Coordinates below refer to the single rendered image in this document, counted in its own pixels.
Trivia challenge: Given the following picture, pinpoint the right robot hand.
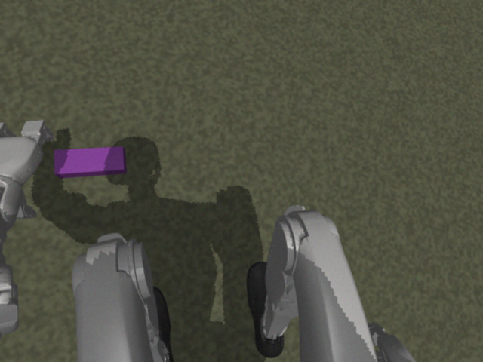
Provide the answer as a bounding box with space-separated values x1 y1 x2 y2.
367 322 416 362

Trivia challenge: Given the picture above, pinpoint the left robot foot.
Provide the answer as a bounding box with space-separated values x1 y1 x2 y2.
153 287 174 362

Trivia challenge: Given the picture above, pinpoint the left robot arm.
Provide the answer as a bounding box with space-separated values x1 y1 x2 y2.
0 176 23 339

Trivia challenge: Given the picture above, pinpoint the right robot foot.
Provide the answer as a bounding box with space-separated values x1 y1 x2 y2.
247 262 284 358

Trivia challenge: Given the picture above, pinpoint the left robot hand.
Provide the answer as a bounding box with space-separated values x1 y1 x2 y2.
0 120 54 219

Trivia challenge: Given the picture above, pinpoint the small box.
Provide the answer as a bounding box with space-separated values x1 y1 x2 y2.
54 146 127 178

